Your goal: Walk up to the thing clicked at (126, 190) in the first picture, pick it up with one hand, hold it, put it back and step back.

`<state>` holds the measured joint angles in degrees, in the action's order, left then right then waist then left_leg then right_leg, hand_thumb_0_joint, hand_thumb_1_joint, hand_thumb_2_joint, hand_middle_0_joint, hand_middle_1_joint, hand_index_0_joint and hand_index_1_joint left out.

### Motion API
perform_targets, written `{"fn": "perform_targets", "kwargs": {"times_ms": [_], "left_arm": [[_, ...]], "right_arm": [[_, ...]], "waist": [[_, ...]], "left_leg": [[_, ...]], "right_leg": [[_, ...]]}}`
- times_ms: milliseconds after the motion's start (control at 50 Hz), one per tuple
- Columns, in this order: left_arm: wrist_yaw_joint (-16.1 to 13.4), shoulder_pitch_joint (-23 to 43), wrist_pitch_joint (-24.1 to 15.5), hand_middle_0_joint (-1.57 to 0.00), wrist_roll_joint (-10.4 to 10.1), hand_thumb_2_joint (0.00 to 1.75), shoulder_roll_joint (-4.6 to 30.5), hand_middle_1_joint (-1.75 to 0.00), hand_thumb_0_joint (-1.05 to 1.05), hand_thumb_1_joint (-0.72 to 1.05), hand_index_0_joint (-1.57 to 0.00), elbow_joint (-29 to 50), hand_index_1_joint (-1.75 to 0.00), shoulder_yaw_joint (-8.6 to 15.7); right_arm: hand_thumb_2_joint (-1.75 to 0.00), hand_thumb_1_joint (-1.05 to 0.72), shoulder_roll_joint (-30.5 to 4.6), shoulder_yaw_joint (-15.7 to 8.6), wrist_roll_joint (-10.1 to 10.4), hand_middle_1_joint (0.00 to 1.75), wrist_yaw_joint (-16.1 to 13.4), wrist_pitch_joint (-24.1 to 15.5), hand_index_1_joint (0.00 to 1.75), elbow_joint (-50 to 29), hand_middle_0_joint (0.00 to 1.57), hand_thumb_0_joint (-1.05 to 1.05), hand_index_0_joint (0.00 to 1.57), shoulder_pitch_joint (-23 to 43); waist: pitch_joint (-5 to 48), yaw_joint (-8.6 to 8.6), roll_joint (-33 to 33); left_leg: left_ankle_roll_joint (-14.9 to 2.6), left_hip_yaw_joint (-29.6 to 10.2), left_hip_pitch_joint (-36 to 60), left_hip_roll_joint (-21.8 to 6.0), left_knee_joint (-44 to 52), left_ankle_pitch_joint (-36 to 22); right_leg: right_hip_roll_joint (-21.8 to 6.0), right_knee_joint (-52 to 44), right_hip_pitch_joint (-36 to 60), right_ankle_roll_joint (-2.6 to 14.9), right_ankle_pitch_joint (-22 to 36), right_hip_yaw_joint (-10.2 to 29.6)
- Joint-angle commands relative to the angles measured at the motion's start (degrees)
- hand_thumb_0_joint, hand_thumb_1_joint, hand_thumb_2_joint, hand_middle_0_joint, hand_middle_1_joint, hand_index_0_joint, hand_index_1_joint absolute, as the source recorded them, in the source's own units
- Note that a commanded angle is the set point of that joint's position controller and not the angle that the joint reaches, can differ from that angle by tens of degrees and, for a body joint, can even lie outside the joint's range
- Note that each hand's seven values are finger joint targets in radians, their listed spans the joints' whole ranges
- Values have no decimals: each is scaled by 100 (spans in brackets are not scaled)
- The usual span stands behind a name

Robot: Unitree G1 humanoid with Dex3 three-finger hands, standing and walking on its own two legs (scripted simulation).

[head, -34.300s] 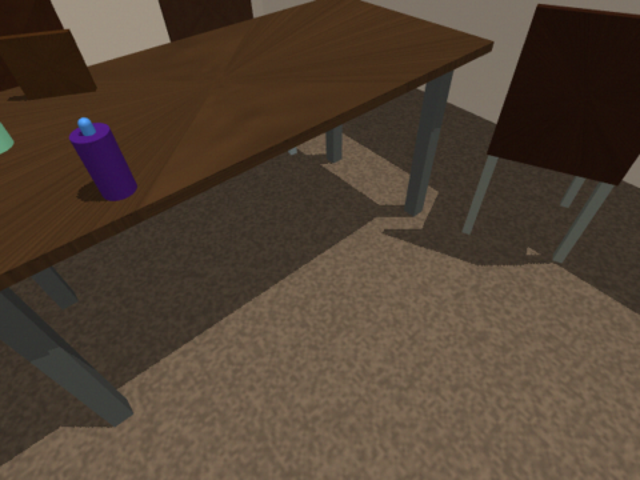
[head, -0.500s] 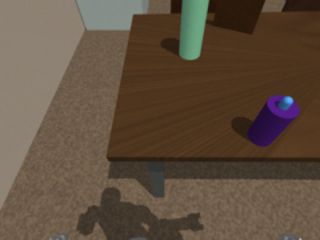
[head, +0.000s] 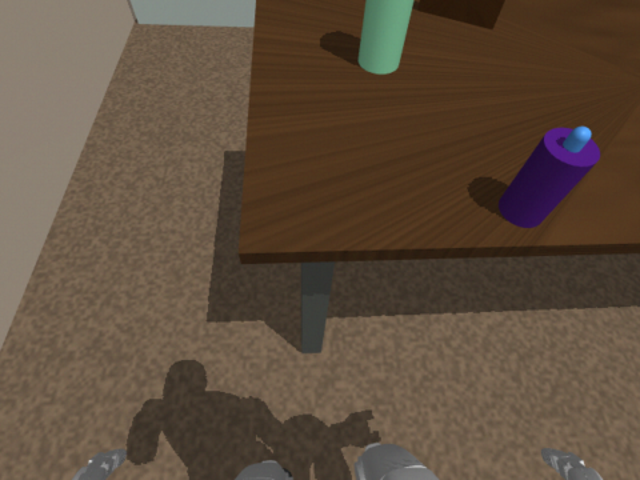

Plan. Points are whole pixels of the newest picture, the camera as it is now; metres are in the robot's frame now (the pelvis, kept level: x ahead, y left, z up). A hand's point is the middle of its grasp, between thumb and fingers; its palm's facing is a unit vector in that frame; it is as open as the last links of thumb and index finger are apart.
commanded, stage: step back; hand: right
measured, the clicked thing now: (549, 174) +0.48 -0.29 +0.07
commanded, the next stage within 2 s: none
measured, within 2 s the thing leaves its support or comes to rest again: neither
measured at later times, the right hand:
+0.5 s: hand out of the picture -0.03 -0.30 -0.16, palm faces -0.10 +0.90 -0.43, open 7.4 cm
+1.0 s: hand out of the picture -0.15 -0.34 -0.15, palm faces +0.01 +0.91 -0.42, open 7.4 cm
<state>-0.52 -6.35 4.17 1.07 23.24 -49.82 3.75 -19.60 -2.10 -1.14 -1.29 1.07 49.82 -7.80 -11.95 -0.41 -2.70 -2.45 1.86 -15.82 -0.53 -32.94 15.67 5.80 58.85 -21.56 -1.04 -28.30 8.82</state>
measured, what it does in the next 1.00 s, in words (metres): walks backwards: right foot, then left foot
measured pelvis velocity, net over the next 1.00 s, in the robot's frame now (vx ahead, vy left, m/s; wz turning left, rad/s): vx -0.29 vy -0.06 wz -0.05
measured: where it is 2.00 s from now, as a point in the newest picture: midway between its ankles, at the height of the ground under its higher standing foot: outside the picture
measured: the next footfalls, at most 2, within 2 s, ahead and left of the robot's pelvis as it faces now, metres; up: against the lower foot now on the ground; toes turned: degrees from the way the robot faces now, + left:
right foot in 0.14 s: -0.01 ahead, -0.13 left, +0.00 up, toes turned +2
left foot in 0.52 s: -0.11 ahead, +0.10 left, +0.00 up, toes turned +0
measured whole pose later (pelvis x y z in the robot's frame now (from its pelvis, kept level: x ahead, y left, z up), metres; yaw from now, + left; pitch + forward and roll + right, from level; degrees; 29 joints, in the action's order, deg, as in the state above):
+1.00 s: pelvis -0.29 -0.06 -0.02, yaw -3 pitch -4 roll -2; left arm 1.1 -11.8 3.4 1.9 21.7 -50.1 5.1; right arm -24.4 -3.0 -1.5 -0.8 2.3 45.6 -4.0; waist -11.4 0.8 3.6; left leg 0.9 -2.5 -26.7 -6.6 -39.6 11.0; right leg 3.1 39.1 -11.9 -0.1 -23.9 1.3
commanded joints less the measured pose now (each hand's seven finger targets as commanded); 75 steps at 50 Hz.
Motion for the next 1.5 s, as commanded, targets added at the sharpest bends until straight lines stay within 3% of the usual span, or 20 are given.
{"fn": "perform_targets", "kwargs": {"times_ms": [0, 120, 160, 180, 260, 380, 480, 560, 640, 800, 940, 980, 1000, 1080, 1240, 1320, 1360, 1380, 1400, 1480], "left_arm": [[-49, -152, -194, -20, 15, 90, 886, -30, 0, 90, -20, 526, -30, 290], [-10, -824, -318, -20, 155, 90, 1164, -30, 0, 90, -20, 299, -30, 421], [12, -336, -332, -20, 121, 90, 1893, -30, 0, 90, -20, 581, -30, 541], [4, -156, -360, -20, 137, 90, 1766, -30, 0, 90, -20, 707, -30, 528], [-63, 212, -333, -20, 70, 90, 1073, -30, 0, 90, -20, 907, -30, 396], [-97, -448, -246, -20, 103, 90, 1082, -30, 0, 90, -20, 1001, -30, 416], [-27, -40, -117, -20, -3, 90, 1201, -30, 0, 90, -20, 1154, -30, 372], [-126, 354, -78, -20, 87, 90, 1123, -30, 0, 90, -20, 1171, -30, 440], [-33, -548, -78, -20, -47, 90, 999, -30, 0, 90, -20, 776, -30, 463], [5, -470, -146, -20, 22, 90, 893, -30, 0, 90, -20, 790, -30, 410], [77, -1486, -219, -20, 75, 90, 990, -30, 0, 90, -20, 170, -30, 481], [96, -762, -232, -20, 180, 90, 2005, -30, 0, 90, -20, 574, -30, 703], [65, -330, -215, -20, 230, 90, 2263, -30, 0, 90, -20, 781, -30, 722], [-26, 534, -278, -20, 140, 90, 1171, -30, 0, 90, -20, 926, -30, 475], [-163, -494, -210, -20, 126, 90, 1178, -30, 0, 90, -20, 940, -30, 477], [-109, -59, -90, -20, 19, 90, 1195, -30, 0, 90, -20, 1065, -30, 382], [-61, -65, -91, -20, -45, 90, 870, -30, 0, 90, -20, 1150, -30, 258], [-116, 372, -81, -20, -69, 90, 1021, -30, 0, 90, -20, 1192, -30, 353], [-133, 415, -65, -20, 4, 90, 1148, -30, 0, 90, -20, 1133, -30, 404], [-46, -286, -75, -20, -78, 90, 1018, -30, 0, 90, -20, 673, -30, 386]], "right_arm": [[-90, -90, -1743, -516, -6, 30, -91, -53, 30, -438, 20, 0, 20, -203], [-90, -90, -1532, -405, 128, 30, 10, 26, 30, -622, 20, 0, 20, 247], [-90, -90, -1332, -362, 157, 30, -69, 72, 30, -631, 20, 0, 20, 387], [-90, -90, -1506, -428, 125, 30, -90, 93, 30, -523, 20, 0, 20, 255], [-90, -90, -1416, -311, 188, 30, -84, 40, 30, -254, 20, 0, 20, -248], [-90, -90, -1340, -253, 104, 30, -117, -61, 30, -443, 20, 0, 20, -206], [-90, -90, -1363, -374, 12, 30, -53, -112, 30, -145, 20, 0, 20, -926], [-90, -90, -2480, -644, -107, 30, -16, -135, 30, -452, 20, 0, 20, -237], [-90, -90, -1597, -418, -86, 30, -77, -176, 30, -570, 20, 0, 20, 334], [-90, -90, -1713, -510, -44, 30, -60, -113, 30, -652, 20, 0, 20, -210], [-90, -90, -1787, -496, -8, 30, -10, 101, 30, -841, 20, 0, 20, 398], [-90, -90, -1223, -369, 67, 30, -98, 96, 30, -977, 20, 0, 20, 287], [-90, -90, -1589, -511, 22, 30, -171, 125, 30, -878, 20, 0, 20, 427], [-90, -90, -1421, -377, 114, 30, -103, 60, 30, -384, 20, 0, 20, -440], [-90, -90, -1241, -283, -12, 30, -109, -91, 30, -510, 20, 0, 20, -380], [-90, -90, -1323, -394, -27, 30, -64, -78, 30, -146, 20, 0, 20, -1092], [-90, -90, -2002, -555, -142, 30, -70, -54, 30, -240, 20, 0, 20, -900], [-90, -90, -2482, -602, -107, 30, -16, -21, 30, -385, 20, 0, 20, -568], [-90, -90, -2491, -638, -131, 30, -60, -68, 30, -490, 20, 0, 20, -170], [-90, -90, -1649, -372, -152, 30, -84, -48, 30, -579, 20, 0, 20, 268]], "waist": [[1475, -131, 1082], [1714, 221, 379], [1183, 378, -1328], [880, 280, -1053], [1077, -17, -405], [1524, 388, -712], [1794, -39, -682], [1183, -283, 1504], [1022, 384, 893], [1449, -129, 1393], [1713, 365, 1194], [1004, 268, -1213], [625, 480, -1540], [636, -263, -669], [1523, 414, -885], [1790, 46, -448], [1758, 109, 1017], [1494, -136, 1650], [1191, -82, 1630], [1077, 325, 849]], "left_leg": [[-1143, -1474, 1489, -1584, 425, -3135], [-299, -955, -269, -840, -450, -1027], [204, -601, -853, 597, -2778, 2194], [249, -996, -738, 447, -3491, 2260], [289, -1064, -1121, 756, -3514, 1421], [429, -573, -1153, 361, -1712, 1553], [179, -59, 398, 256, 943, -278], [-1588, -3618, -512, -2532, 1665, -1483], [-780, -1396, 510, -1215, 996, -2467], [-1226, -1372, 1238, -1472, 799, -2086], [-422, -980, -348, -930, -81, -538], [289, -599, -1854, 684, -2095, 1814], [327, -1045, -1293, 385, -3194, 2036], [293, -1131, -1325, 756, -3669, 894], [375, -493, -1136, 212, -1276, 1498], [159, -34, 200, 260, 990, -369], [-575, -2317, 779, -1360, 1015, -1704], [-1454, -3108, -90, -2221, 1359, -1837], [-1746, -3458, -777, -2575, 1502, -1816], [-989, -1307, -301, -1278, 826, -2386]], "right_leg": [[-370, -1228, -133, -7, 24, -275], [-972, -3451, 1641, 483, 2217, 128], [-2821, -4051, 491, 1936, 3037, 2301], [-2854, -4039, 36, 2038, 3212, 2435], [-1647, -3340, 950, 1211, 4163, 365], [-1878, -2953, 2157, 1444, 4493, 478], [-1658, -2405, 1365, 973, 3285, 293], [-18, 974, -283, 184, -946, 277], [165, 1475, -1001, 204, 142, 406], [-182, -117, -503, -197, -88, -148], [-581, -3556, 1547, 238, 1278, -667], [-2395, -4277, 472, 1084, 351, 1932], [-3093, -4796, -983, 1769, -294, 2714], [-1617, -3653, -74, 900, 2153, 25], [-2221, -2761, 2075, 1330, 4271, 351], [-1907, -2127, 1431, 901, 3367, 34], [-883, -976, -253, 334, 1253, -599], [-316, 101, -316, 183, -843, -738], [-498, 989, -67, 162, -971, -92], [-36, 1321, -357, 207, -134, -81]]}}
